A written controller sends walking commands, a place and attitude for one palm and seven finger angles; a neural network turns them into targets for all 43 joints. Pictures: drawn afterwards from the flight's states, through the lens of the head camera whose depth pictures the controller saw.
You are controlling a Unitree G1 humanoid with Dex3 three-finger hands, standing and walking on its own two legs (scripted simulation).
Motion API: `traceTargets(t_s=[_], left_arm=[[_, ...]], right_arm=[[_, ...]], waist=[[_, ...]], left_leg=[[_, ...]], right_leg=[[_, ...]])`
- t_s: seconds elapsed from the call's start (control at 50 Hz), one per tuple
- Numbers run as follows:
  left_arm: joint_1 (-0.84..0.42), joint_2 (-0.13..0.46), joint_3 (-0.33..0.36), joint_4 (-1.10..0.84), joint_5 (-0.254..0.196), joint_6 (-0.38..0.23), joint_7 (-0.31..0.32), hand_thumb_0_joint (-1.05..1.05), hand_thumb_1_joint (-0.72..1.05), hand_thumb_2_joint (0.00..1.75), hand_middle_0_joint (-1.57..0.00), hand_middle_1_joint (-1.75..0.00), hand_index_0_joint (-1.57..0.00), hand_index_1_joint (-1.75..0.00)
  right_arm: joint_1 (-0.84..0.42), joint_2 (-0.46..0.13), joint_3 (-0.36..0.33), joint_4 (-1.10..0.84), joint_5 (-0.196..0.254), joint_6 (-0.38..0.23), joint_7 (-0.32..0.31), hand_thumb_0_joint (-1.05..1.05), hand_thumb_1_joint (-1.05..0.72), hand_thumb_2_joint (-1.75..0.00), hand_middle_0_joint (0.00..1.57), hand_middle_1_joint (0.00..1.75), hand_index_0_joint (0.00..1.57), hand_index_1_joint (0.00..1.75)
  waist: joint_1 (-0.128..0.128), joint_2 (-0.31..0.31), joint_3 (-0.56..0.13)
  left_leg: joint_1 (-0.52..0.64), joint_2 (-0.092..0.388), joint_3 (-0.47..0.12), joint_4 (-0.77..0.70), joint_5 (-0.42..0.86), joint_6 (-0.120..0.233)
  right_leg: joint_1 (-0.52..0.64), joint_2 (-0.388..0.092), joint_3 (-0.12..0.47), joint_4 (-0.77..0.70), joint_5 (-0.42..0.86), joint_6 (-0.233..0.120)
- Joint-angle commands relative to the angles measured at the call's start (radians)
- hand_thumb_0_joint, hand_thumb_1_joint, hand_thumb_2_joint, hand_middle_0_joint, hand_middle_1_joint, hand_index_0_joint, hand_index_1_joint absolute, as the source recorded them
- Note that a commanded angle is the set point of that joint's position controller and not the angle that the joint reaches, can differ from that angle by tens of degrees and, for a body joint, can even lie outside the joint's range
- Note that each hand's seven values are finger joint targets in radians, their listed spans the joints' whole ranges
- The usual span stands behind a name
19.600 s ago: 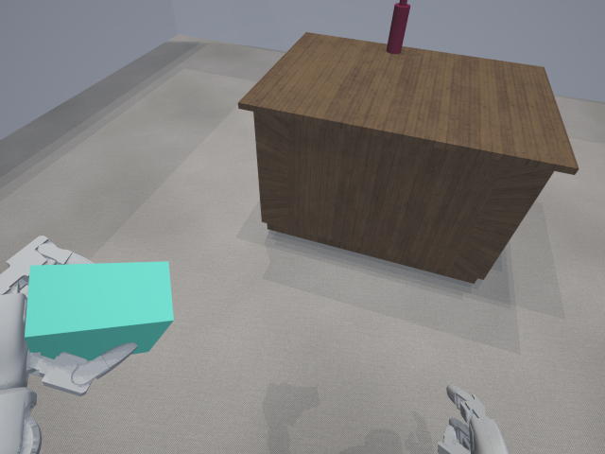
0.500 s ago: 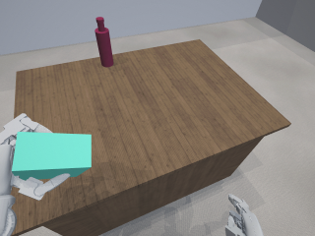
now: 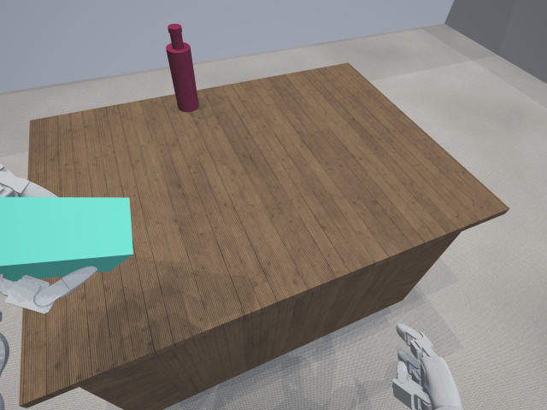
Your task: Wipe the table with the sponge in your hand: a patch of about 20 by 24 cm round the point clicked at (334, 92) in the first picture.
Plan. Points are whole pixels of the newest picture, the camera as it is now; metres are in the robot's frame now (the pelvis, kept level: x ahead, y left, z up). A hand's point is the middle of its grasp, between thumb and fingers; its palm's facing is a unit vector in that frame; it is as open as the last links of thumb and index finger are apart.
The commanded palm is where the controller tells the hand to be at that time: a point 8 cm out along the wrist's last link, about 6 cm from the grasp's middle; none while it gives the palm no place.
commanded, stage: come to a stop and stand still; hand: left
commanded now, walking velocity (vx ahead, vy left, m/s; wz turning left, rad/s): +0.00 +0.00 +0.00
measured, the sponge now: (82, 241) +0.25 +0.25 +0.16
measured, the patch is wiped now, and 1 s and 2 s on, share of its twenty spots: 0.00 0.00 0.00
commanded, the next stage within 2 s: look again from close up in 0.70 s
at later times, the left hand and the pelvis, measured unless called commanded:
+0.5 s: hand (57, 250) +0.24 +0.27 +0.15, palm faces +0.35 -0.86 -0.36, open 10.2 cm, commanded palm +0.18 +0.30 +0.17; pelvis +0.02 +0.02 +0.00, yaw +1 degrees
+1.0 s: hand (60, 258) +0.23 +0.26 +0.15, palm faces +0.36 -0.85 -0.38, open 10.2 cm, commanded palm +0.17 +0.30 +0.17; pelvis +0.01 +0.01 +0.00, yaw +1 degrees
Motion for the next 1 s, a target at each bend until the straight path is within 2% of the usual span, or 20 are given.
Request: traceTargets(t_s=[0.0, 0.04, 0.08, 0.12, 0.18, 0.26, 0.3, 0.38, 0.4, 0.48, 0.5, 0.58, 0.6, 0.68, 0.7, 0.78, 0.8, 0.88, 0.9, 0.98], left_arm=[[0.089, 0.136, 0.018, -0.29, -0.01, -0.079, 0.018, 0.0, 0.1, 1.3, -1.2, -1.6, -1.2, -1.6], [0.053, 0.179, 0.07, -0.285, -0.009, -0.089, 0.024, 0.0, 0.1, 1.3, -1.2, -1.6, -1.2, -1.6], [-0.014, 0.236, 0.126, -0.315, -0.003, -0.098, 0.031, 0.0, 0.1, 1.3, -1.2, -1.6, -1.2, -1.6], [-0.036, 0.205, 0.101, -0.3, -0.003, -0.106, 0.027, 0.0, 0.1, 1.3, -1.2, -1.6, -1.2, -1.6], [-0.052, 0.187, 0.074, -0.352, 0.001, -0.111, 0.026, 0.0, 0.1, 1.3, -1.2, -1.6, -1.2, -1.6], [0.023, 0.133, 0.022, -0.357, 0.002, -0.103, 0.026, 0.0, 0.1, 1.3, -1.2, -1.6, -1.2, -1.6], [0.052, 0.105, 0.003, -0.328, 0.002, -0.091, 0.027, 0.0, 0.1, 1.3, -1.2, -1.6, -1.2, -1.6], [0.061, 0.16, 0.06, -0.34, 0.005, -0.073, 0.035, 0.0, 0.1, 1.3, -1.2, -1.6, -1.2, -1.6], [0.069, 0.119, 0.026, -0.311, -0.004, -0.071, 0.027, 0.0, 0.1, 1.3, -1.2, -1.6, -1.2, -1.6], [0.055, 0.16, 0.062, -0.35, -0.003, -0.061, 0.032, 0.0, 0.1, 1.3, -1.2, -1.6, -1.2, -1.6], [0.06, 0.127, 0.032, -0.333, -0.009, -0.063, 0.025, 0.0, 0.1, 1.3, -1.2, -1.6, -1.2, -1.6], [0.032, 0.158, 0.048, -0.395, 0.004, -0.058, 0.036, 0.0, 0.1, 1.3, -1.2, -1.6, -1.2, -1.6], [0.043, 0.125, 0.018, -0.374, -0.003, -0.059, 0.032, 0.0, 0.1, 1.3, -1.2, -1.6, -1.2, -1.6], [0.059, 0.15, 0.046, -0.379, 0.006, -0.049, 0.04, 0.0, 0.1, 1.3, -1.2, -1.6, -1.2, -1.6], [0.069, 0.114, 0.014, -0.35, -0.001, -0.049, 0.034, 0.0, 0.1, 1.3, -1.2, -1.6, -1.2, -1.6], [0.063, 0.146, 0.041, -0.346, 0.004, -0.039, 0.039, 0.0, 0.1, 1.3, -1.2, -1.6, -1.2, -1.6], [0.07, 0.11, 0.01, -0.325, 0.0, -0.04, 0.034, 0.0, 0.1, 1.3, -1.2, -1.6, -1.2, -1.6], [0.06, 0.149, 0.04, -0.365, 0.007, -0.036, 0.041, 0.0, 0.1, 1.3, -1.2, -1.6, -1.2, -1.6], [0.066, 0.114, 0.007, -0.35, 0.001, -0.04, 0.035, 0.0, 0.1, 1.3, -1.2, -1.6, -1.2, -1.6], [0.079, 0.161, 0.05, -0.366, 0.006, -0.038, 0.042, 0.0, 0.1, 1.3, -1.2, -1.6, -1.2, -1.6]], right_arm=[[-0.069, -0.116, -0.047, -0.158, 0.01, -0.051, -0.01, 0.0, -0.9, -0.9, 0.2, 0.3, 0.2, 0.3], [-0.065, -0.117, -0.048, -0.163, 0.01, -0.051, -0.027, 0.0, -0.9, -0.9, 0.2, 0.3, 0.2, 0.3], [-0.079, -0.116, -0.045, -0.159, 0.012, -0.05, -0.042, 0.0, -0.9, -0.9, 0.2, 0.3, 0.2, 0.3], [-0.063, -0.104, -0.043, -0.161, 0.011, -0.053, -0.051, 0.0, -0.9, -0.9, 0.2, 0.3, 0.2, 0.3], [-0.064, -0.103, -0.04, -0.153, 0.01, -0.071, -0.048, 0.0, -0.9, -0.9, 0.2, 0.3, 0.2, 0.3], [-0.036, -0.111, -0.048, -0.135, 0.003, -0.081, -0.035, 0.0, -0.9, -0.9, 0.2, 0.3, 0.2, 0.3], [-0.038, -0.114, -0.045, -0.126, 0.001, -0.073, -0.03, 0.0, -0.9, -0.9, 0.2, 0.3, 0.2, 0.3], [-0.056, -0.113, -0.049, -0.132, 0.005, -0.053, -0.034, 0.0, -0.9, -0.9, 0.2, 0.3, 0.2, 0.3], [-0.049, -0.109, -0.042, -0.133, 0.0, -0.041, -0.034, 0.0, -0.9, -0.9, 0.2, 0.3, 0.2, 0.3], [-0.067, -0.107, -0.044, -0.152, 0.007, -0.026, -0.043, 0.0, -0.9, -0.9, 0.2, 0.3, 0.2, 0.3], [-0.06, -0.108, -0.039, -0.152, -0.001, -0.019, -0.044, 0.0, -0.9, -0.9, 0.2, 0.3, 0.2, 0.3], [-0.072, -0.11, -0.043, -0.162, 0.003, -0.023, -0.048, 0.0, -0.9, -0.9, 0.2, 0.3, 0.2, 0.3], [-0.063, -0.111, -0.038, -0.16, -0.004, -0.018, -0.047, 0.0, -0.9, -0.9, 0.2, 0.3, 0.2, 0.3], [-0.064, -0.113, -0.048, -0.161, 0.003, -0.02, -0.05, 0.0, -0.9, -0.9, 0.2, 0.3, 0.2, 0.3], [-0.057, -0.114, -0.042, -0.157, -0.003, -0.013, -0.049, 0.0, -0.9, -0.9, 0.2, 0.3, 0.2, 0.3], [-0.067, -0.116, -0.048, -0.159, 0.005, -0.013, -0.053, 0.0, -0.9, -0.9, 0.2, 0.3, 0.2, 0.3], [-0.061, -0.113, -0.043, -0.156, 0.0, -0.007, -0.052, 0.0, -0.9, -0.9, 0.2, 0.3, 0.2, 0.3], [-0.074, -0.117, -0.049, -0.159, 0.007, -0.01, -0.056, 0.0, -0.9, -0.9, 0.2, 0.3, 0.2, 0.3], [-0.068, -0.116, -0.042, -0.157, 0.0, -0.007, -0.055, 0.0, -0.9, -0.9, 0.2, 0.3, 0.2, 0.3], [-0.073, -0.118, -0.048, -0.156, 0.006, -0.012, -0.057, 0.0, -0.9, -0.9, 0.2, 0.3, 0.2, 0.3]], waist=[[0.0, -0.011, -0.128], [-0.006, -0.025, -0.103], [-0.01, 0.051, -0.096], [-0.009, 0.102, -0.119], [-0.012, 0.131, -0.155], [-0.013, 0.08, -0.21], [-0.014, 0.079, -0.199], [-0.016, 0.081, -0.204], [-0.018, 0.071, -0.192], [-0.021, 0.087, -0.181], [-0.02, 0.085, -0.175], [-0.021, 0.133, -0.186], [-0.019, 0.121, -0.18], [-0.02, 0.108, -0.199], [-0.02, 0.089, -0.19], [-0.022, 0.093, -0.176], [-0.022, 0.076, -0.172], [-0.024, 0.086, -0.178], [-0.022, 0.082, -0.171], [-0.022, 0.101, -0.173]], left_leg=[[-0.013, 0.11, -0.185, -0.149, -0.125, -0.043], [-0.036, 0.119, -0.208, -0.172, -0.204, -0.041], [-0.048, 0.132, -0.228, -0.203, -0.254, -0.037], [-0.08, 0.144, -0.24, -0.22, -0.285, -0.028], [-0.008, 0.137, -0.223, -0.185, -0.163, -0.043], [0.087, 0.126, -0.2, -0.112, 0.105, -0.07], [0.099, 0.132, -0.194, -0.107, 0.2, -0.086], [0.12, 0.137, -0.187, -0.094, 0.285, -0.107], [0.103, 0.141, -0.187, -0.105, 0.26, -0.103], [0.094, 0.135, -0.185, -0.117, 0.206, -0.107], [0.078, 0.139, -0.189, -0.128, 0.186, -0.103], [0.104, 0.141, -0.189, -0.14, 0.163, -0.115], [0.083, 0.145, -0.197, -0.153, 0.142, -0.112], [0.12, 0.141, -0.183, -0.134, 0.177, -0.118], [0.102, 0.145, -0.19, -0.142, 0.166, -0.114], [0.098, 0.141, -0.187, -0.15, 0.131, -0.118], [0.083, 0.142, -0.187, -0.156, 0.098, -0.11], [0.086, 0.131, -0.183, -0.151, 0.076, -0.104], [0.08, 0.133, -0.187, -0.159, 0.072, -0.102], [0.07, 0.132, -0.189, -0.16, 0.049, -0.1]], right_leg=[[0.063, -0.093, 0.104, -0.049, -0.075, 0.001], [0.045, -0.088, 0.105, -0.047, -0.122, 0.002], [0.046, -0.08, 0.1, -0.018, -0.12, 0.003], [0.105, -0.085, 0.08, 0.022, -0.082, 0.005], [0.1, -0.088, 0.078, 0.014, -0.023, -0.001], [0.101, -0.095, 0.076, -0.001, 0.087, -0.004], [0.086, -0.088, 0.06, -0.006, 0.104, -0.002], [0.083, -0.084, 0.06, -0.002, 0.123, -0.003], [0.08, -0.084, 0.051, -0.01, 0.108, 0.0], [0.087, -0.081, 0.061, -0.018, 0.106, -0.003], [0.089, -0.079, 0.052, -0.023, 0.094, -0.001], [0.085, -0.075, 0.059, -0.013, 0.077, -0.005], [0.091, -0.073, 0.051, -0.019, 0.065, -0.002], [0.091, -0.076, 0.059, -0.023, 0.093, -0.004], [0.093, -0.075, 0.053, -0.034, 0.084, -0.002], [0.092, -0.079, 0.06, -0.04, 0.076, -0.003], [0.097, -0.079, 0.057, -0.048, 0.069, -0.002], [0.101, -0.082, 0.068, -0.049, 0.079, -0.005], [0.097, -0.08, 0.061, -0.054, 0.074, -0.004], [0.107, -0.083, 0.067, -0.053, 0.063, -0.005]])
